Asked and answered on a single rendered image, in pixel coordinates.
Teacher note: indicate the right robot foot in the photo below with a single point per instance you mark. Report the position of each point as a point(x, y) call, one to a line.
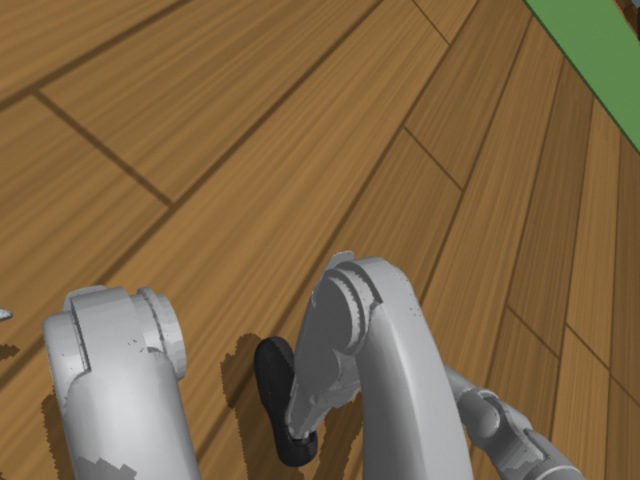
point(274, 371)

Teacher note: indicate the right robot hand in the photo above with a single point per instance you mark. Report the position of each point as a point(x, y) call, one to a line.
point(459, 384)

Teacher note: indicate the right robot arm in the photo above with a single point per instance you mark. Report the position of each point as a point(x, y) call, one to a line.
point(506, 436)

